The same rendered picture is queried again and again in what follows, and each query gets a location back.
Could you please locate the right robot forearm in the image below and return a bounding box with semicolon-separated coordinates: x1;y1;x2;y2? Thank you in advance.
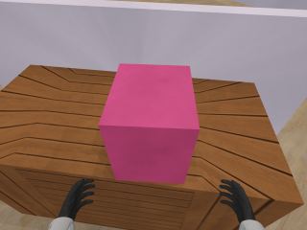
239;219;265;230

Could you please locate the left robot forearm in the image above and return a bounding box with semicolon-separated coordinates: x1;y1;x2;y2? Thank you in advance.
48;217;75;230

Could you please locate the carton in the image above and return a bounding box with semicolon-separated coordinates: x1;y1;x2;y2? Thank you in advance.
98;63;200;184

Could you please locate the robot left hand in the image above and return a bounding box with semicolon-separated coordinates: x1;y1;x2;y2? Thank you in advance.
58;178;95;221

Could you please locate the pedestal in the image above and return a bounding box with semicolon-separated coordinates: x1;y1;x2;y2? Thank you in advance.
0;64;304;230

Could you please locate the robot right hand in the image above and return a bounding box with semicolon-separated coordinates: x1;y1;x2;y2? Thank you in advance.
219;179;256;224

